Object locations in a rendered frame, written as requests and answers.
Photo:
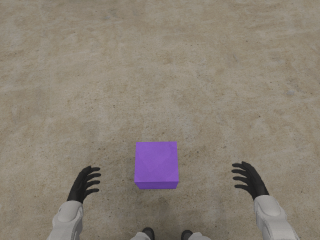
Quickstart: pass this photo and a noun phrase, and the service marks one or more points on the left robot hand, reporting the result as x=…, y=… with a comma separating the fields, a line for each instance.
x=79, y=190

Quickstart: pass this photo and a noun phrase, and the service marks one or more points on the carton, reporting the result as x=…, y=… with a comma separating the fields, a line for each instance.
x=156, y=165

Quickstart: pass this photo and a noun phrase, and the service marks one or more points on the robot foot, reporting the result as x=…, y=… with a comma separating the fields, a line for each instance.
x=186, y=234
x=149, y=231

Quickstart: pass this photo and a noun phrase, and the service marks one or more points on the robot right forearm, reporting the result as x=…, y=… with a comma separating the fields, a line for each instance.
x=271, y=219

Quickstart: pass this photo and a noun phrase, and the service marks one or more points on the right robot hand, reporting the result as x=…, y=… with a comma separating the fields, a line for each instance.
x=255, y=186

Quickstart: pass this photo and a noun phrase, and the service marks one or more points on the left robot foot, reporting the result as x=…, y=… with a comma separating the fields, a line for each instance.
x=149, y=231

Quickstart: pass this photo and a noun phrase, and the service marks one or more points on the right robot foot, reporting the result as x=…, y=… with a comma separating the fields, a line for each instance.
x=186, y=234

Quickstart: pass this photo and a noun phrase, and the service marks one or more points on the robot left forearm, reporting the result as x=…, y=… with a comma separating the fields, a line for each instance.
x=67, y=223

